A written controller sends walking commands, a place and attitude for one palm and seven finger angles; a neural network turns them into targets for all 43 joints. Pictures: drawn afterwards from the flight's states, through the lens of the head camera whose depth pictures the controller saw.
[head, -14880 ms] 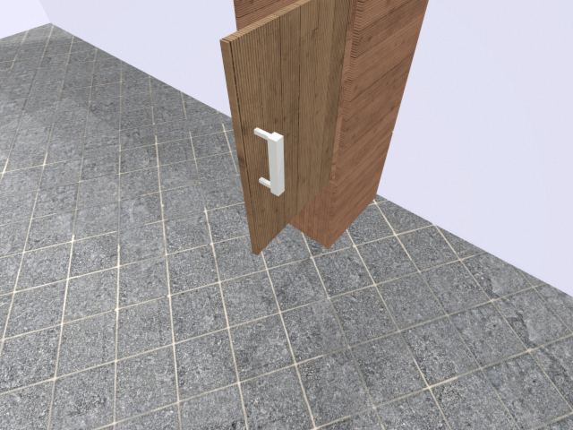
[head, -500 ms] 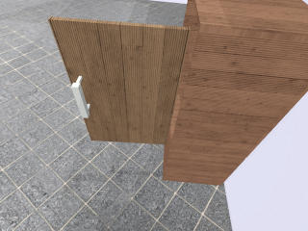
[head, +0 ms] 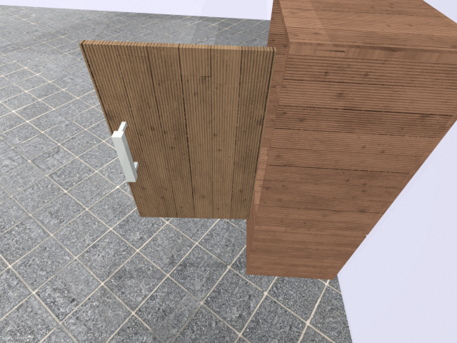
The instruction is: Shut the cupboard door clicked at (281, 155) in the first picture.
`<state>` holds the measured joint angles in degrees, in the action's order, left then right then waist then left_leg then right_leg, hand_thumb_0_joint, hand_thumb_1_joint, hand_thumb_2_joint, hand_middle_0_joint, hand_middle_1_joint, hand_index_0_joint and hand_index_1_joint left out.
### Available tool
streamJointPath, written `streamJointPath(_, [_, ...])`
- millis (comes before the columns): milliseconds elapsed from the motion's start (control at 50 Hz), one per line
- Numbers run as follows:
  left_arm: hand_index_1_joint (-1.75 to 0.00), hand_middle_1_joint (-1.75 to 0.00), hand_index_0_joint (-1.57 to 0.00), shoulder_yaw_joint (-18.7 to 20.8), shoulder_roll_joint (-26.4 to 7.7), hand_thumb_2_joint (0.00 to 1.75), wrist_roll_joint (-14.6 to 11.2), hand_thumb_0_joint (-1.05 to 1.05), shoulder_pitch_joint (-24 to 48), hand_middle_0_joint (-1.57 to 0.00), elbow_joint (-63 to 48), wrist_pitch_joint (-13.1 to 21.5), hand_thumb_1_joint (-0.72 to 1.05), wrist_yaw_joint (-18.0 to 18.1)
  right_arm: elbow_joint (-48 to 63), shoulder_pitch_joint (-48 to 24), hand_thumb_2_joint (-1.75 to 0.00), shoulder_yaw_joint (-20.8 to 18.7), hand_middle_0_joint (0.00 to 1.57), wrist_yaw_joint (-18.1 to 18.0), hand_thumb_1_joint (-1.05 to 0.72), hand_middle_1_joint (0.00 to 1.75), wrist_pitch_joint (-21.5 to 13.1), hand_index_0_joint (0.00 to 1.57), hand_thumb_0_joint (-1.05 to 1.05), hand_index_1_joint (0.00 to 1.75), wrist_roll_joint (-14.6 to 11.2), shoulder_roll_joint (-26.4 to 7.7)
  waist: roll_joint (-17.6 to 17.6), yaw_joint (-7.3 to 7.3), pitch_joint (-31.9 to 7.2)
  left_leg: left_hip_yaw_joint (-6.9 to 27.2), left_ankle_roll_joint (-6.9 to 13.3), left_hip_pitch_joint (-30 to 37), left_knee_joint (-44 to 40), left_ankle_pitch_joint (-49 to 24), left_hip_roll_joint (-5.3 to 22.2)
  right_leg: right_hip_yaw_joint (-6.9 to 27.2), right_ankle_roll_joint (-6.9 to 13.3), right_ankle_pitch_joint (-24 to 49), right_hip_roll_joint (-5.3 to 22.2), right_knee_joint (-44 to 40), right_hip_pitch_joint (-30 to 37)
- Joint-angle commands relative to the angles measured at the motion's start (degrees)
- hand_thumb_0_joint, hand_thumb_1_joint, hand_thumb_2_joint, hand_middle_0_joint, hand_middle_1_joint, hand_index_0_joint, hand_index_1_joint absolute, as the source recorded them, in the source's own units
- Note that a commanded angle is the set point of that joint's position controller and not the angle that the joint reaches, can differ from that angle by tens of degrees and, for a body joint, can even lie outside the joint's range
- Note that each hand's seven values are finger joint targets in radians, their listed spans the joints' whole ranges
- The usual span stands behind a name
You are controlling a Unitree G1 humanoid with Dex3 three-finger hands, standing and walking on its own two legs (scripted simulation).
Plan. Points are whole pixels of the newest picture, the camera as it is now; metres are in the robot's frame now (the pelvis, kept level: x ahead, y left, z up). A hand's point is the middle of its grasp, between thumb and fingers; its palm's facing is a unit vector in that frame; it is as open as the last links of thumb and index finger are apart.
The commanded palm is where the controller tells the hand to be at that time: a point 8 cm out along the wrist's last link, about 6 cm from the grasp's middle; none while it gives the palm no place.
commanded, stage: look again from close up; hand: left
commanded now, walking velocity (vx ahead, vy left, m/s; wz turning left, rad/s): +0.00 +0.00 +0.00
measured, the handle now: (127, 152) +0.55 +0.29 -0.01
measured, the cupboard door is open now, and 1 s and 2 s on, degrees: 93 93 93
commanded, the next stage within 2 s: shuffle to correct the standing spot in 0.26 s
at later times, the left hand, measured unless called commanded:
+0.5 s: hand out of the picture -0.04 +0.20 -0.18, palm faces +0.04 -0.98 -0.20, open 7.4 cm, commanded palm none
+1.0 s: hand out of the picture +0.13 +0.22 -0.18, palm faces +0.04 -0.97 -0.23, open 7.3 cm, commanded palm none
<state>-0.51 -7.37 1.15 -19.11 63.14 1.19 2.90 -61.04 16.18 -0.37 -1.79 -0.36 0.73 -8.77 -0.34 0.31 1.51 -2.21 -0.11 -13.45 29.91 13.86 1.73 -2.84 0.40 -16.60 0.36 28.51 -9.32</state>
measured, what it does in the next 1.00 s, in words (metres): steps on the spot: right foot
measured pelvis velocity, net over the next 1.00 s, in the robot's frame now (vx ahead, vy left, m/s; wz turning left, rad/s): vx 0.09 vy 0.03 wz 0.00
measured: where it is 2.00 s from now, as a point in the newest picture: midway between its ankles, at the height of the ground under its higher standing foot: outside the picture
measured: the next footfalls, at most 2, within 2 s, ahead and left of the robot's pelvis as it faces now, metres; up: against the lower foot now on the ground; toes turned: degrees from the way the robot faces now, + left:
right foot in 0.98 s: +0.16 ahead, -0.07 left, +0.00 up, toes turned -6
left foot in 1.20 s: +0.16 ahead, +0.16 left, +0.00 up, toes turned +1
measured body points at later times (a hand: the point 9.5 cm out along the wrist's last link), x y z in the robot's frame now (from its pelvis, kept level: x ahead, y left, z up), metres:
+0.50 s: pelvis +0.00 +0.02 +0.00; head -0.01 +0.03 +0.45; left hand -0.04 +0.25 -0.16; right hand +0.01 -0.21 -0.15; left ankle +0.03 +0.12 -0.74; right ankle -0.01 -0.11 -0.74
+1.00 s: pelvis +0.09 +0.03 -0.01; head +0.11 +0.03 +0.44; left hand +0.13 +0.27 -0.16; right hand +0.04 -0.18 -0.17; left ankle +0.03 +0.12 -0.73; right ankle +0.12 -0.07 -0.74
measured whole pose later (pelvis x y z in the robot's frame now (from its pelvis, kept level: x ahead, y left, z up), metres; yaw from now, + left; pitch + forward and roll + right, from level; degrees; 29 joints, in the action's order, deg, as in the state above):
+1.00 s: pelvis +0.09 +0.03 -0.01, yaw +0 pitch -1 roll +0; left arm 2.1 -10.3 1.6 -14.6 56.9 3.0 1.3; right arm -63.7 22.5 0.9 -0.8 -1.3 0.8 -7.3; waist -0.1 -0.4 2.9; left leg -4.1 2.6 -10.6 36.9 25.3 -1.6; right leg -7.1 2.6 -13.8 2.3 33.8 -17.5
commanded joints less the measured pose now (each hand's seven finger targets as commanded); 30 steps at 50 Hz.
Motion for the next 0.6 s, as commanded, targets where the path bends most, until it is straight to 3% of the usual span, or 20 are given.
streamJointPath(0, [-0.30, -0.30, -0.20, 1.1, -7.0, 0.90, 0.1, 0.00, -2.5, -0.20, -3.7, 0.2, 0.90, -0.1, 3.5, 2.1, -0.90, -0.8, 0.20, 0.5, -0.90, 0.30, -0.6, 0.20, 0.00, 0.30, 0.2, -5.3, 1.6, -0.14, 8.1, 5.5, 1.6, -4.8, -7.7, 2.2, 3.3, 5.7, 2.1, -3.6, 4.8, -7.9, -7.3])
streamJointPath(40, [-0.30, -0.30, -0.20, 1.2, -7.2, 0.90, 0.2, 0.00, -2.6, -0.20, -4.3, -0.2, 0.90, -0.3, 4.2, 2.1, -0.90, -1.0, 0.20, 0.6, -0.90, 0.30, -0.5, 0.20, 0.00, 0.30, 0.3, -6.3, 1.4, -0.10, 8.4, 6.5, 1.7, -6.4, -9.2, 7.1, 2.9, 5.8, 2.0, -6.4, 4.5, -7.4, -7.7])
streamJointPath(140, [-0.30, -0.30, -0.20, 1.4, -7.6, 0.90, 0.2, 0.00, -3.2, -0.20, -5.6, -0.7, 0.90, -0.6, 5.1, 1.7, -0.90, -1.2, 0.20, 0.7, -0.90, 0.30, -0.6, 0.20, 0.00, 0.30, 0.5, -8.0, 2.8, -0.67, 5.4, 9.4, 2.4, -8.8, -13.1, 13.8, 4.0, 3.9, 1.4, -5.3, 3.7, -5.2, -4.6])
streamJointPath(200, [-0.30, -0.30, -0.20, 1.4, -7.6, 0.90, 0.2, 0.00, -3.8, -0.20, -5.9, -0.7, 0.90, -0.9, 5.3, 1.7, -0.90, -1.4, 0.20, 0.7, -0.90, 0.30, -0.8, 0.20, 0.00, 0.30, 0.3, -8.6, 3.5, -1.14, 2.9, 10.4, 2.9, -8.1, -14.8, 14.0, 4.7, 2.8, 1.2, -2.3, 3.5, -4.2, -2.4])
streamJointPath(260, [-0.30, -0.30, -0.20, 1.2, -7.9, 0.90, 0.2, 0.00, -4.0, -0.20, -5.7, -0.6, 0.90, -1.0, 5.1, 1.1, -0.90, -1.3, 0.20, 0.8, -0.90, 0.30, -0.9, 0.20, 0.00, 0.30, 0.3, -9.1, 3.0, -1.15, 2.7, 10.4, 2.8, -8.1, -14.7, 13.5, 4.6, 3.3, 1.2, -1.5, 4.0, -4.7, -2.3])
streamJointPath(340, [-0.30, -0.30, -0.20, 1.1, -8.4, 0.90, 0.0, 0.00, -3.7, -0.20, -5.2, -0.2, 0.90, -1.0, 4.1, 1.5, -0.90, -1.1, 0.20, 0.8, -0.90, 0.30, -1.1, 0.20, 0.00, 0.30, 0.1, -8.8, 1.2, -0.88, 2.1, 9.4, 2.6, -5.5, -13.3, 8.3, 4.0, 4.1, 1.3, 0.5, 4.8, -6.2, -2.8])
streamJointPath(360, [-0.30, -0.30, -0.20, 0.9, -7.7, 0.90, 0.0, 0.00, -4.3, -0.20, -4.7, -0.2, 0.90, -1.1, 3.6, 2.2, -0.90, -0.8, 0.20, 0.8, -0.90, 0.30, -1.0, 0.20, 0.00, 0.30, 0.2, -8.2, 1.1, -0.76, 1.1, 8.7, 2.4, -4.5, -12.8, 9.0, 3.8, 4.1, 1.2, -1.2, 5.1, -6.5, -2.5])
streamJointPath(440, [-0.30, -0.30, -0.20, 1.3, -8.1, 0.90, 0.4, 0.00, -5.9, -0.20, -4.1, -0.5, 0.90, -1.3, 2.9, 2.6, -0.90, -0.9, 0.20, 1.1, -0.90, 0.30, -0.1, 0.20, 0.00, 0.30, 0.5, -8.0, 0.0, -1.08, 4.1, 7.5, 2.7, -6.9, -11.1, 18.1, 2.6, 5.0, 1.9, -13.8, 5.2, -7.5, -5.2])
streamJointPath(520, [-0.30, -0.30, -0.20, 2.2, -9.9, 0.90, 0.2, 0.00, -7.0, -0.20, -3.7, -0.3, 0.90, -1.4, 3.1, 2.6, -0.90, -0.6, 0.20, 1.5, -0.90, 0.30, -0.1, 0.20, 0.00, 0.30, 0.5, -6.2, -5.5, -1.05, 6.8, 2.2, 1.9, -9.0, -2.5, 12.6, -1.3, 10.9, 4.3, -19.4, 9.2, -11.9, -6.5])
streamJointPath(580, [-0.30, -0.30, -0.20, 2.9, -10.5, 0.90, 0.0, 0.00, -7.8, -0.20, -3.7, 0.3, 0.90, -1.2, 3.3, 2.8, -0.90, -0.4, 0.20, 1.6, -0.90, 0.30, -1.0, 0.20, 0.00, 0.30, 0.5, -4.8, -8.1, -0.95, 5.7, -0.9, 1.7, -8.4, 2.5, 6.8, -2.0, 13.4, 6.3, -14.9, 12.5, -12.8, -4.8])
